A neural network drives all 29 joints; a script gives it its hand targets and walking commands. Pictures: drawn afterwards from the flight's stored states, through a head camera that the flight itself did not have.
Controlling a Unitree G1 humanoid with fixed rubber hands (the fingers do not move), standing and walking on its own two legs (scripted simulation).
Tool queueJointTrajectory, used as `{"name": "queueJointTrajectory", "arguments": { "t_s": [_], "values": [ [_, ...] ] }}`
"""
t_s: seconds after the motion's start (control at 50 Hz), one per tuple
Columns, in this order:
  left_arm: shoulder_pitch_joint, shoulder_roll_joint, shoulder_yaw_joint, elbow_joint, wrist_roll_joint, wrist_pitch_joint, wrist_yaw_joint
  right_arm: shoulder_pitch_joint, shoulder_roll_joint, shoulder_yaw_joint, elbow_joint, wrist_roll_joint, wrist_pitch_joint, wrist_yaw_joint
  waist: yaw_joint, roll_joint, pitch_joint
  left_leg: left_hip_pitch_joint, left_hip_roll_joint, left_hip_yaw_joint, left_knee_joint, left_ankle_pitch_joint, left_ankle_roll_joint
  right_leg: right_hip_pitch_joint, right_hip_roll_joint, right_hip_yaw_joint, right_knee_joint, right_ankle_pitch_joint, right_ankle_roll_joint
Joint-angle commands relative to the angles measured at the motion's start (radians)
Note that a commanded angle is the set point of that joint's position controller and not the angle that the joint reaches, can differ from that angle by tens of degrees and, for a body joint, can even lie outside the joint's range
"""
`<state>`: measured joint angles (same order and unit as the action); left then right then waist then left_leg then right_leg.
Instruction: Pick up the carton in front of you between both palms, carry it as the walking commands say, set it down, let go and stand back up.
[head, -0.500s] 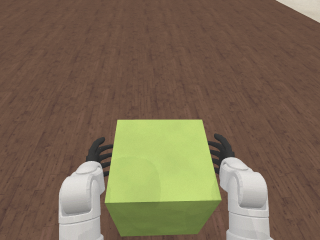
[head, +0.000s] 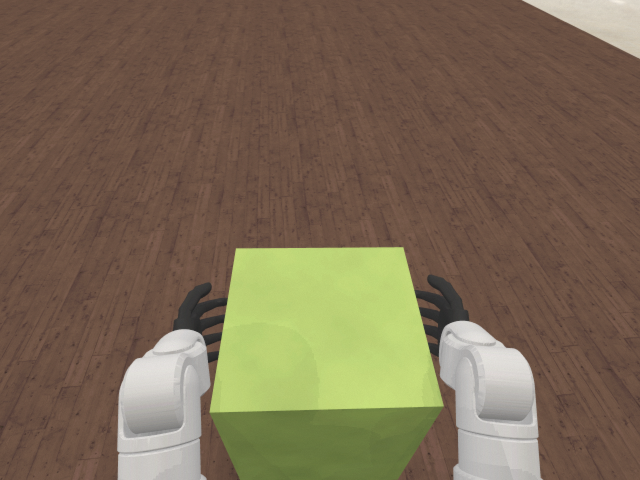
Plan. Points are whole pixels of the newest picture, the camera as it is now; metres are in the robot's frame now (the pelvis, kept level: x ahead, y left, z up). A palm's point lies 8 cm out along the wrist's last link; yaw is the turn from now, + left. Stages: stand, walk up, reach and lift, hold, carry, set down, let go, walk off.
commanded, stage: carry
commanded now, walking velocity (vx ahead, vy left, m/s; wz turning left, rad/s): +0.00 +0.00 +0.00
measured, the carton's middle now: (320, 369) +0.27 +0.00 +0.01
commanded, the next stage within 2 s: hold in 1.46 s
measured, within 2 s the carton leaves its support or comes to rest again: neither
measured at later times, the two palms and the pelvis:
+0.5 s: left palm (194, 390) +0.22 +0.14 +0.06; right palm (458, 379) +0.23 -0.15 +0.06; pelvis -0.04 -0.01 +0.00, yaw +0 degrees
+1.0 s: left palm (204, 385) +0.24 +0.14 +0.04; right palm (455, 374) +0.24 -0.16 +0.05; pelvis -0.05 -0.01 +0.00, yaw +0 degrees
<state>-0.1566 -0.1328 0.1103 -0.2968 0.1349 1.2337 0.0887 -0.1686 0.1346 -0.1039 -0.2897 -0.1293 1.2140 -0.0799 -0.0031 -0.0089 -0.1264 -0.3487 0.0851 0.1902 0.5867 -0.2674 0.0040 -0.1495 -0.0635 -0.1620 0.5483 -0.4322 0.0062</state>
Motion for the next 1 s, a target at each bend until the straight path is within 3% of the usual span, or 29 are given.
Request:
{"name": "queueJointTrajectory", "arguments": {
  "t_s": [0.0,0.26,0.46,0.7,0.86,0.98],
  "values": [
    [-0.492,-0.888,-0.709,-0.055,-0.425,-0.011,-0.271,-0.434,0.923,0.704,-0.016,0.407,0.004,0.255,0.004,0.007,-0.2,0.181,0.09,-0.09,-0.039,0.434,0.019,-0.024,-0.097,0.059,-0.07,0.477,-0.003],
    [-0.51,-0.897,-0.687,0.079,-0.35,-0.159,-0.284,-0.446,0.921,0.67,0.112,0.331,-0.136,0.27,0.003,0.005,-0.146,0.155,0.088,-0.106,-0.11,0.249,0.014,-0.096,-0.098,0.086,-0.138,0.245,-0.022],
    [-0.476,-0.835,-0.581,0.208,-0.236,-0.33,-0.282,-0.414,0.862,0.569,0.244,0.22,-0.307,0.272,0.004,0.007,-0.152,0.145,0.087,-0.106,-0.123,0.222,0.008,-0.114,-0.096,0.091,-0.146,0.209,-0.032],
    [-0.597,-0.895,-0.418,0.475,-0.111,-0.586,-0.303,-0.529,0.918,0.394,0.518,0.087,-0.56,0.296,0.004,0.015,-0.188,0.154,0.089,-0.108,-0.121,0.233,0.007,-0.111,-0.089,0.093,-0.129,0.207,-0.039],
    [-0.564,-0.929,-0.501,0.413,-0.153,-0.569,-0.303,-0.487,0.951,0.47,0.462,0.124,-0.543,0.296,0.004,0.017,-0.231,0.167,0.092,-0.103,-0.096,0.319,0.011,-0.082,-0.087,0.085,-0.089,0.299,-0.035],
    [-0.536,-0.899,-0.496,0.391,-0.152,-0.535,-0.299,-0.461,0.92,0.466,0.434,0.125,-0.509,0.289,0.005,0.01,-0.215,0.157,0.093,-0.098,-0.094,0.318,0.008,-0.087,-0.09,0.084,-0.089,0.319,-0.032]
  ]
}}
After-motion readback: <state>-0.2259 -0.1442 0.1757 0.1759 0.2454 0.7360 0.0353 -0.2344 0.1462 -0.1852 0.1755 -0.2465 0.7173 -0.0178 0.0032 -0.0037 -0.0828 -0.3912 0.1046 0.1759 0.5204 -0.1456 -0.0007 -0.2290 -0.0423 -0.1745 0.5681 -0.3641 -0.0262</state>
